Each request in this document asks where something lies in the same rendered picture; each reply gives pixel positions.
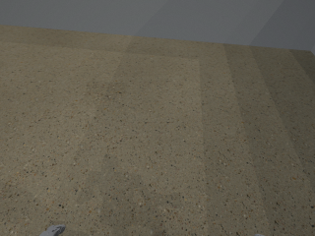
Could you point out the left robot hand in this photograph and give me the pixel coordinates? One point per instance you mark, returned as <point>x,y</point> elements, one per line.
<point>53,230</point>

